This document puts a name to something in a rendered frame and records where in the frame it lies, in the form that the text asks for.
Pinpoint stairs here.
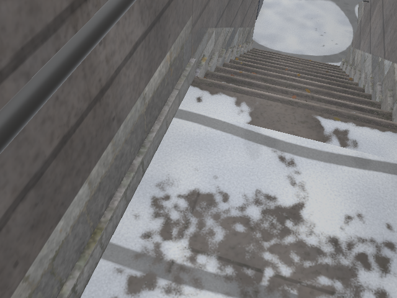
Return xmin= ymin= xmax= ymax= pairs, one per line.
xmin=204 ymin=48 xmax=392 ymax=121

